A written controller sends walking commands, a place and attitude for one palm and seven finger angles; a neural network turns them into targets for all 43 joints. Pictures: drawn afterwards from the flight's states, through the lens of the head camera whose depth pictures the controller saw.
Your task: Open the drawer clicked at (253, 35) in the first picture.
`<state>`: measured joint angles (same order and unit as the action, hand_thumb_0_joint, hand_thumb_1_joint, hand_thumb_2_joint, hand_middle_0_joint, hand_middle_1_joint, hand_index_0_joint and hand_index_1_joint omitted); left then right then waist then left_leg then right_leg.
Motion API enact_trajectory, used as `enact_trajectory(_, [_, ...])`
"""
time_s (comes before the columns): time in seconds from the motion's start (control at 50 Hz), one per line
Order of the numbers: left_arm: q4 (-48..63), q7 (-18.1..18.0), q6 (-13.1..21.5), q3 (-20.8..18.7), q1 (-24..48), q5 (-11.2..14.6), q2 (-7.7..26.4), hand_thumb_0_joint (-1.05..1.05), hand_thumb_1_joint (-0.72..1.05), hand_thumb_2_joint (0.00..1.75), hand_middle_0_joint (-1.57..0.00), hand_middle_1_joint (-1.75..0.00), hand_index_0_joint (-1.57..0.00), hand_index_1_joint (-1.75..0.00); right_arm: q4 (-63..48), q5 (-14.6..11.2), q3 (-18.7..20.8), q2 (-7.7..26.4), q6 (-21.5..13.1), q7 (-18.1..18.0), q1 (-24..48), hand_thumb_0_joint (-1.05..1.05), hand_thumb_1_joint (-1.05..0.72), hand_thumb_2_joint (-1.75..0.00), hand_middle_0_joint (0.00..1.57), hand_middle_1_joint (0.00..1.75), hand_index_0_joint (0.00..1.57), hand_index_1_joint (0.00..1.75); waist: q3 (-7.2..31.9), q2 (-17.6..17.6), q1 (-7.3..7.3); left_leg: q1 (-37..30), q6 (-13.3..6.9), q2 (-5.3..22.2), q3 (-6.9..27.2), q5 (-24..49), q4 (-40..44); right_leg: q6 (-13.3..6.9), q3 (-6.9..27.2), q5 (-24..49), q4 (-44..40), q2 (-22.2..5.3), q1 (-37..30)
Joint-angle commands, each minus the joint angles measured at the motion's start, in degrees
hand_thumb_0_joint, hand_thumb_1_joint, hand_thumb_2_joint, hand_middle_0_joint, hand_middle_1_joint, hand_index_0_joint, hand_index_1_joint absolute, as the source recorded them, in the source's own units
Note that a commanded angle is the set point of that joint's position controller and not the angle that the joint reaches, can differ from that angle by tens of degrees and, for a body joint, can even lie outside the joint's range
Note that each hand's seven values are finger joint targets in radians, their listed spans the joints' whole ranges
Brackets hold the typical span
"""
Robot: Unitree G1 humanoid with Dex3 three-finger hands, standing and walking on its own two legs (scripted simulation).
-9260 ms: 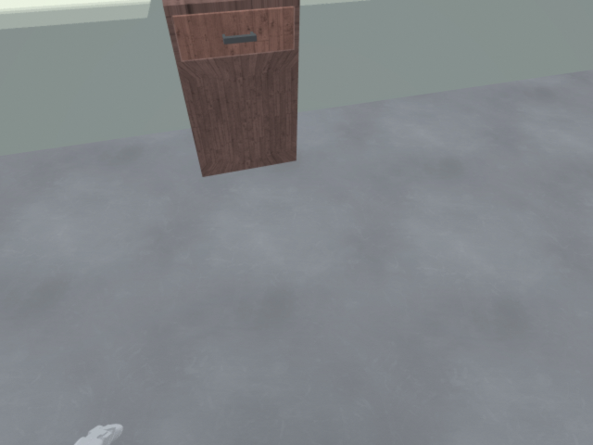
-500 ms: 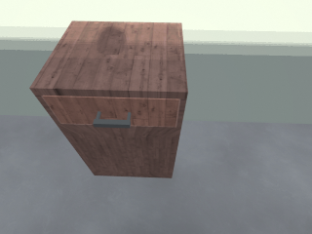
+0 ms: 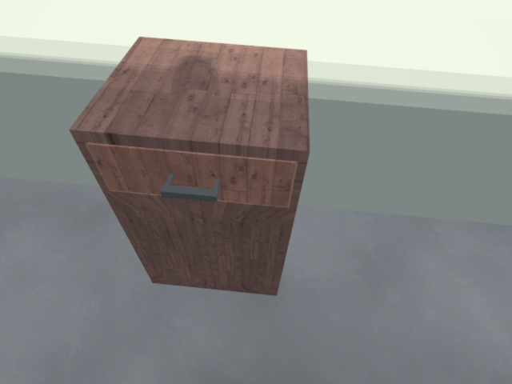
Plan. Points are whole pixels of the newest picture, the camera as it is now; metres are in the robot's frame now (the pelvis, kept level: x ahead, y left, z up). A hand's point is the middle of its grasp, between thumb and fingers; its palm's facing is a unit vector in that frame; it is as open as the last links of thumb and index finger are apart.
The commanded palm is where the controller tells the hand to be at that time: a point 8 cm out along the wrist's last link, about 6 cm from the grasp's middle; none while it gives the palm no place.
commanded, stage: come to a stop and stand still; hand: left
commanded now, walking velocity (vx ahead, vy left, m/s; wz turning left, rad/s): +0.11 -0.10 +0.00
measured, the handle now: (191, 186) +0.53 +0.20 -0.08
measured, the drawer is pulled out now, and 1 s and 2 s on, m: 0.00 0.00 0.00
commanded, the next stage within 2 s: look again from close up in 1.02 s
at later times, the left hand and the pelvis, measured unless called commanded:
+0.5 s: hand out of the picture +0.03 +0.16 -0.17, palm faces +0.03 -0.98 -0.22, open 7.2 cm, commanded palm none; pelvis +0.02 -0.01 +0.00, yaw +0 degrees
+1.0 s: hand out of the picture -0.01 +0.11 -0.17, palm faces +0.07 -0.99 -0.13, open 7.3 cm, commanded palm none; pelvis +0.02 -0.03 +0.00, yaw +1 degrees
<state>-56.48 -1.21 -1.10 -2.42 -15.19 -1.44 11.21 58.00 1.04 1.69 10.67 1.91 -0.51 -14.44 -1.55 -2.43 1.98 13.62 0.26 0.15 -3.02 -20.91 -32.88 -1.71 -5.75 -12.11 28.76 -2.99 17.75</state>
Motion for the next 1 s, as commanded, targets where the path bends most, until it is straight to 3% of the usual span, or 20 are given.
enact_trajectory(0.0, [3.2, 0.3, 0.0, -0.4, -0.2, 0.4, 2.0, 0.0, 0.9, 0.9, -0.2, -0.3, -0.2, -0.3, 0.0, 0.9, 0.6, 7.1, -2.2, -0.6, -11.7, 0.0, -0.9, -0.9, 0.2, 0.3, 0.2, 0.3, -0.8, 15.7, -3.61, -6.3, -6.0, 13.7, 18.0, -8.2, 21.9, 0.2, 1.2, -18.1, 6.7, 1.4, 11.2])
enact_trajectory(0.02, [4.2, 0.5, 0.3, -0.1, 1.2, -0.2, 1.9, 0.0, 0.9, 0.9, -0.2, -0.3, -0.2, -0.3, -1.4, 1.0, 0.7, 8.1, -2.0, -1.0, -11.1, 0.0, -0.9, -0.9, 0.2, 0.3, 0.2, 0.3, -5.1, 16.0, -3.89, -1.9, -10.2, 18.7, 23.8, -12.1, 26.1, 0.3, 1.0, -17.9, 15.0, 2.4, 14.7])
enact_trajectory(0.04, [4.0, 0.8, 0.7, -0.3, 1.2, -0.2, 2.0, 0.0, 0.9, 0.9, -0.2, -0.3, -0.2, -0.3, -1.8, 1.3, 0.4, 7.9, -2.1, -1.0, -9.1, 0.0, -0.9, -0.9, 0.2, 0.3, 0.2, 0.3, -5.0, 12.7, -3.35, 2.0, -12.3, 19.0, 23.8, -14.5, 26.6, -0.3, 3.5, -15.7, 20.1, 1.5, 13.2])
enact_trajectory(0.06, [2.3, 1.0, 0.6, -0.3, 1.4, -0.7, 1.7, 0.0, 0.9, 0.9, -0.2, -0.3, -0.2, -0.3, -1.1, 1.1, -0.1, 6.0, -2.6, -1.3, -7.2, 0.0, -0.9, -0.9, 0.2, 0.3, 0.2, 0.3, -6.1, 13.8, -2.71, 3.9, -11.4, 16.3, 21.4, -12.6, 26.7, -0.4, 4.5, -13.5, 23.7, 1.0, 11.8])
enact_trajectory(0.08, [1.1, 1.3, 0.6, -0.3, 0.1, -0.6, 1.6, 0.0, 0.9, 0.9, -0.2, -0.3, -0.2, -0.3, -1.3, 0.9, -0.6, 5.0, -2.8, -1.4, -5.6, 0.0, -0.9, -0.9, 0.2, 0.3, 0.2, 0.3, -7.0, 12.6, -1.71, 4.9, -11.0, 15.0, 18.6, -8.7, 25.9, -0.3, 5.2, -11.2, 26.0, 0.6, 11.3])
enact_trajectory(0.12, [-0.2, 1.7, 1.0, 0.1, -2.2, -0.4, 0.4, 0.0, 0.9, 0.9, -0.2, -0.3, -0.2, -0.3, -1.3, 0.7, -0.9, 4.2, -3.6, -1.5, -5.4, 0.0, -0.9, -0.9, 0.2, 0.3, 0.2, 0.3, -6.8, 10.1, -1.06, 3.7, -10.2, 13.1, 13.1, 1.2, 24.5, 0.3, 4.5, -7.7, 26.3, 0.6, 10.7])
enact_trajectory(0.22, [-0.8, 1.0, 1.5, 1.0, 0.5, 0.5, -1.2, 0.0, 0.9, 0.9, -0.2, -0.3, -0.2, -0.3, 2.0, 0.8, -1.1, 3.5, -4.1, -2.3, -11.4, 0.0, -0.9, -0.9, 0.2, 0.3, 0.2, 0.3, -3.1, 8.8, -3.43, -5.0, -11.0, 13.7, 10.5, 31.1, 17.4, 1.3, 3.2, -11.6, 13.8, 1.1, 6.3])
enact_trajectory(0.26, [-1.8, 0.6, 1.7, 0.9, -1.0, 0.8, -1.7, 0.0, 0.9, 0.9, -0.2, -0.3, -0.2, -0.3, 2.9, 0.7, -0.9, 3.9, -3.9, -2.6, -11.5, 0.0, -0.9, -0.9, 0.2, 0.3, 0.2, 0.3, -0.8, 8.2, -2.79, -6.5, -10.2, 13.5, 9.9, 36.7, 13.7, 1.4, 3.1, -9.6, 5.4, 1.3, 1.5])
enact_trajectory(0.3, [-4.3, 0.3, 2.4, 0.7, -5.2, 0.8, -0.7, 0.0, 0.9, 0.9, -0.2, -0.3, -0.2, -0.3, 3.6, 0.1, -0.8, 3.1, -3.6, -2.6, -10.6, 0.0, -0.9, -0.9, 0.2, 0.3, 0.2, 0.3, 1.6, 4.8, -0.88, -4.3, -6.2, 10.4, 7.2, 31.2, 8.7, 1.6, 4.2, 3.7, -6.5, 0.3, -7.4])
enact_trajectory(0.32, [-5.4, 0.0, 2.7, 0.5, -7.1, 1.0, 1.2, 0.0, 0.9, 0.9, -0.2, -0.3, -0.2, -0.3, 3.6, -0.4, -1.0, 1.4, -3.8, -2.4, -10.6, 0.0, -0.9, -0.9, 0.2, 0.3, 0.2, 0.3, 3.5, 1.7, -0.86, 0.3, -3.7, 7.8, 5.3, 24.5, 7.2, 0.8, 9.3, 15.1, -6.2, -3.0, -14.5])
enact_trajectory(0.34, [-6.3, -0.2, 3.0, 0.6, -8.4, 1.1, 2.4, 0.0, 0.9, 0.9, -0.2, -0.3, -0.2, -0.3, 3.5, -0.7, -1.6, -0.3, -3.9, -2.3, -10.0, 0.0, -0.9, -0.9, 0.2, 0.3, 0.2, 0.3, 3.7, -1.6, -0.97, 3.9, -2.0, 5.5, 3.4, 13.8, 8.0, -0.9, 12.2, 28.0, -4.2, -7.3, -17.5])
enact_trajectory(0.36, [-6.8, -0.2, 2.9, 0.9, -8.2, 1.2, 3.3, 0.0, 0.9, 0.9, -0.2, -0.3, -0.2, -0.3, 3.9, -0.8, -1.6, -1.1, -3.8, -2.0, -10.5, 0.0, -0.9, -0.9, 0.2, 0.3, 0.2, 0.3, 3.2, -1.9, -1.49, 4.7, -1.3, 3.6, 2.5, 6.1, 8.9, -2.3, 11.8, 32.4, -3.4, -9.5, -17.6])
enact_trajectory(0.4, [-7.0, -0.4, 3.2, 0.9, -6.6, 1.3, 2.5, 0.0, 0.9, 0.9, -0.2, -0.3, -0.2, -0.3, 5.4, -0.6, -1.4, -0.9, -2.9, -2.1, -10.9, 0.0, -0.9, -0.9, 0.2, 0.3, 0.2, 0.3, 3.3, -9.0, -2.23, 0.6, -0.6, 3.6, 1.5, 5.9, 8.0, -3.0, 11.2, 29.3, -5.0, -7.6, -14.0])
enact_trajectory(0.42, [-7.1, -0.6, 3.0, 1.3, -5.7, 1.3, 1.6, 0.0, 0.9, 0.9, -0.2, -0.3, -0.2, -0.3, 5.9, -0.5, -1.4, -1.4, -2.7, -2.1, -11.0, 0.0, -0.9, -0.9, 0.2, 0.3, 0.2, 0.3, 1.9, -8.1, -2.57, -0.9, -0.5, 3.7, 1.7, 7.3, 8.8, -2.9, 10.5, 26.5, -5.9, -6.6, -11.8])
enact_trajectory(0.44, [-6.9, -0.7, 3.0, 1.4, -5.0, 1.3, 1.0, 0.0, 0.9, 0.9, -0.2, -0.3, -0.2, -0.3, 6.7, -0.4, -1.6, -1.6, -2.8, -2.1, -11.1, 0.0, -0.9, -0.9, 0.2, 0.3, 0.2, 0.3, 0.4, -4.4, -2.52, -1.2, -0.7, 4.1, 2.3, 10.5, 9.6, -2.6, 9.9, 25.3, -5.9, -5.7, -10.7])
enact_trajectory(0.5, [-7.0, -0.8, 2.8, 1.4, -4.7, 1.4, 0.7, 0.0, 0.9, 0.9, -0.2, -0.3, -0.2, -0.3, 7.4, -0.3, -2.0, -1.6, -3.0, -2.3, -10.3, 0.0, -0.9, -0.9, 0.2, 0.3, 0.2, 0.3, -0.8, 1.9, -1.87, -2.1, -0.9, 5.6, 3.2, 15.0, 11.5, -1.9, 8.8, 19.6, -6.0, -3.7, -10.3])
enact_trajectory(0.56, [-7.2, -0.8, 2.7, 1.5, -4.8, 1.2, 0.9, 0.0, 0.9, 0.9, -0.2, -0.3, -0.2, -0.3, 7.6, -0.3, -2.1, -1.5, -2.8, -2.3, -9.6, 0.0, -0.9, -0.9, 0.2, 0.3, 0.2, 0.3, -2.5, 3.7, -1.88, -2.2, -0.9, 5.7, 3.1, 13.6, 12.0, -1.8, 9.2, 14.9, -7.7, -3.1, -9.3])
enact_trajectory(0.66, [-7.5, -0.6, 2.7, 1.6, -5.4, 1.1, 1.0, 0.0, 0.9, 0.9, -0.2, -0.3, -0.2, -0.3, 7.0, -0.2, -2.1, -0.9, -2.7, -2.3, -8.8, 0.0, -0.9, -0.9, 0.2, 0.3, 0.2, 0.3, -2.6, 4.2, -1.84, -3.3, -0.8, 5.6, 2.9, 12.6, 12.2, -1.8, 9.8, 12.5, -9.4, -2.9, -8.7])
enact_trajectory(0.74, [-7.6, -0.6, 2.8, 1.7, -5.5, 1.0, 0.7, 0.0, 0.9, 0.9, -0.2, -0.3, -0.2, -0.3, 6.6, -0.2, -2.1, -0.6, -2.6, -2.3, -8.8, 0.0, -0.9, -0.9, 0.2, 0.3, 0.2, 0.3, -3.5, 1.8, -2.03, -3.0, -0.7, 5.4, 2.9, 11.0, 12.7, -1.6, 9.9, 9.5, -10.7, -2.6, -8.2])
enact_trajectory(0.98, [-8.0, -0.6, 3.0, 1.6, -7.2, 1.1, 0.0, 0.0, 0.9, 0.9, -0.2, -0.3, -0.2, -0.3, 6.6, -0.1, -2.3, -1.0, -2.7, -2.2, -9.8, 0.0, -0.9, -0.9, 0.2, 0.3, 0.2, 0.3, -3.6, 2.4, -1.61, -2.2, -0.7, 5.0, 2.8, 9.9, 13.1, -1.7, 10.1, 4.3, -12.2, -2.3, -8.3])
